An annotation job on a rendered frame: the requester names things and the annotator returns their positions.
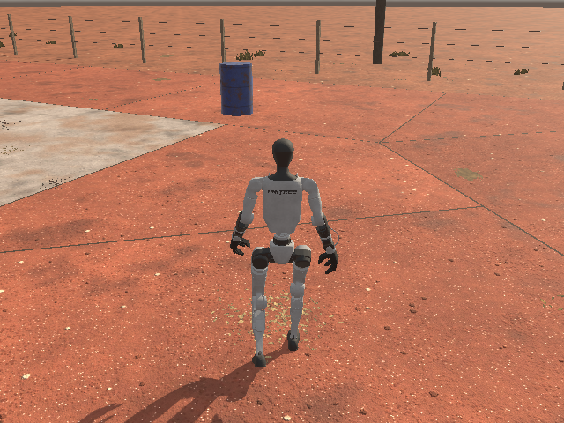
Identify robot foot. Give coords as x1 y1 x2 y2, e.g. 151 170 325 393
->
287 330 300 351
252 352 266 367

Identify left robot forearm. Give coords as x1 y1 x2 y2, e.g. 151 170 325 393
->
232 211 248 241

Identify left robot upper arm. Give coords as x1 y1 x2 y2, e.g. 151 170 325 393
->
240 177 264 225

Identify robot left foot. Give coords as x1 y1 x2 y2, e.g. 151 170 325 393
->
252 352 266 367

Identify right robot hand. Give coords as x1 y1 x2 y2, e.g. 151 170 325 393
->
318 250 338 274

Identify right robot forearm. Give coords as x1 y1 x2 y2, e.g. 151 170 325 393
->
316 213 336 254

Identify robot right foot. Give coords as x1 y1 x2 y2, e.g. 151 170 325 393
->
287 330 300 351

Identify left robot hand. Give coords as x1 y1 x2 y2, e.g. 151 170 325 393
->
230 238 250 256

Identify right robot upper arm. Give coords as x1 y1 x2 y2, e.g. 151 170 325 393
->
301 177 325 226

